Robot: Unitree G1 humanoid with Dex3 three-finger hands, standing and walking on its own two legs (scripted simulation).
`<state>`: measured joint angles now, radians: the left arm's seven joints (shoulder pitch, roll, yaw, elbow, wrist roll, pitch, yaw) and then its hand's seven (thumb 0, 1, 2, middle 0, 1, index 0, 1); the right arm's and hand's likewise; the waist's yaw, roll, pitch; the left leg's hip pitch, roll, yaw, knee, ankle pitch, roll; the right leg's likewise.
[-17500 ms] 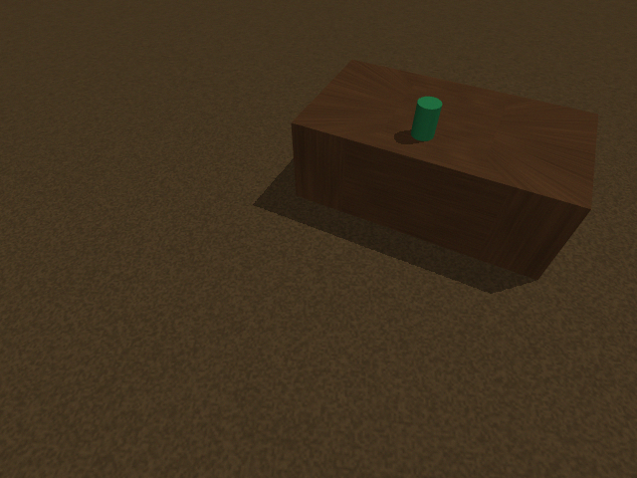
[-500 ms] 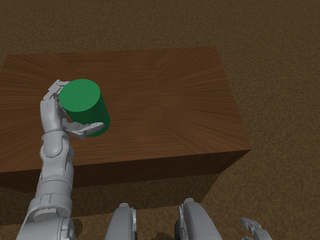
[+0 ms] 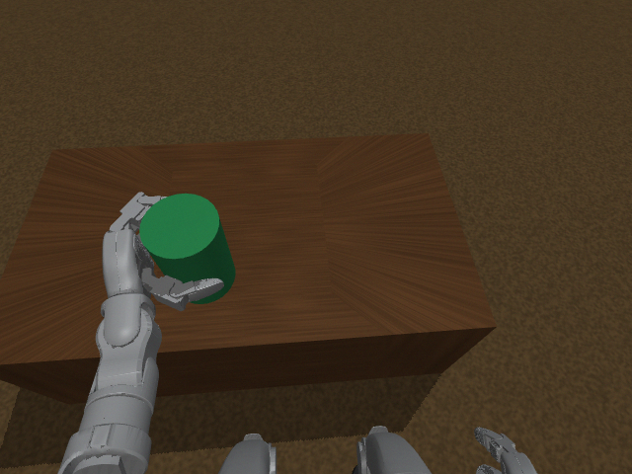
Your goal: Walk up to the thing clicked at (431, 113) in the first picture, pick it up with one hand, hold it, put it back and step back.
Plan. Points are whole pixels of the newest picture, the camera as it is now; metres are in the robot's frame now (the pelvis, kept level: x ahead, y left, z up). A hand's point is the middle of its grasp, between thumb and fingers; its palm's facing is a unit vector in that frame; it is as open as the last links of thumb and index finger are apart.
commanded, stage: lift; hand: left
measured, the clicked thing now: (193, 252) +0.38 +0.15 +0.05
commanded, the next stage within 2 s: hold in 0.48 s
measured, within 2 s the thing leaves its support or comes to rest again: neither
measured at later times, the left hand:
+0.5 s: hand (179, 240) +0.38 +0.16 +0.08, palm faces +0.17 -0.99 -0.02, open 11.8 cm
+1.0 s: hand (175, 244) +0.36 +0.16 +0.09, palm faces +0.17 -0.99 -0.01, open 11.8 cm
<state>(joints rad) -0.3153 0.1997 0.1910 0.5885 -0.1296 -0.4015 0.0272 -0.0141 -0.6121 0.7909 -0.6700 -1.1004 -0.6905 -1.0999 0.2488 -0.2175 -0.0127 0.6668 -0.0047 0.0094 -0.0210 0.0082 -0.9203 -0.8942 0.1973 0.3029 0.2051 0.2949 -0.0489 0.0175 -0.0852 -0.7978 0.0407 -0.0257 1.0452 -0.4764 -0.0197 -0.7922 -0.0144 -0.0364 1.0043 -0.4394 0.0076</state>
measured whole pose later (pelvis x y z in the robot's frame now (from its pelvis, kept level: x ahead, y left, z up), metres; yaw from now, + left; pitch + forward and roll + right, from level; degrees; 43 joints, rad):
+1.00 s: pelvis +0.02 +0.00 +0.03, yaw +0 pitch +7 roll -1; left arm -0.18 0.16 0.15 0.44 -0.14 -0.35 0.04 -0.01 -0.61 0.79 -0.67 -1.10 -0.69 -1.10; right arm 0.24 -0.21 -0.02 0.65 0.00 0.01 -0.03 0.01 -0.92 -0.90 0.20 0.30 0.21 0.30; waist -0.03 0.02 -0.04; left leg -0.57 0.04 -0.01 0.86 -0.43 -0.02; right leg -0.57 -0.01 -0.03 0.84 -0.40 0.01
